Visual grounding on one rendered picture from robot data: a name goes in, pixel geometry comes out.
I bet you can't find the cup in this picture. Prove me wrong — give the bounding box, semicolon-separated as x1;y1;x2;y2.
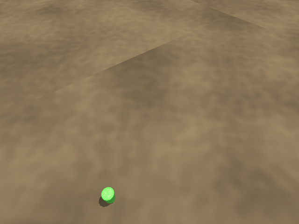
101;187;115;203

